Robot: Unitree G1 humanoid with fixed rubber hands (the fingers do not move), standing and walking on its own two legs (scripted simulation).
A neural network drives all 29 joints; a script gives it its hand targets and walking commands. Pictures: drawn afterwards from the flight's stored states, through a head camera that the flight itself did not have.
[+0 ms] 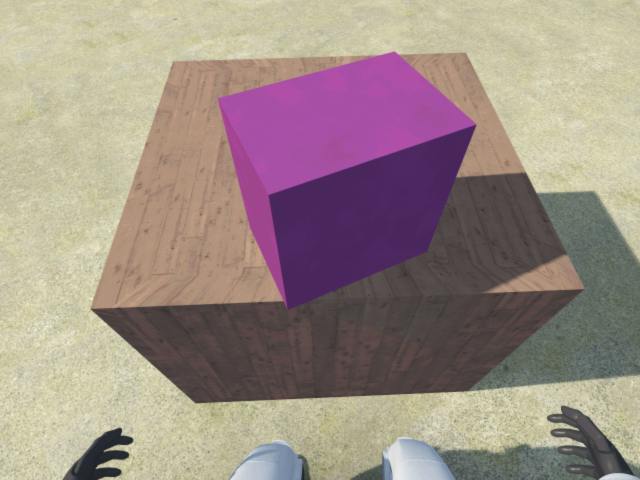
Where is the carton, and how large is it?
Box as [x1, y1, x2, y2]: [218, 51, 476, 309]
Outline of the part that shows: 394,51 218,98 249,225 287,309 426,251 476,124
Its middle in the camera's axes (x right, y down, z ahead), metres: +0.03 -0.09 +0.60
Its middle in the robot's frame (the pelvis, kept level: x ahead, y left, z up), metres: +0.51 -0.01 +0.03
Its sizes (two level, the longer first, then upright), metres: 0.271 0.190 0.276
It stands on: a pedestal, 0.64 m high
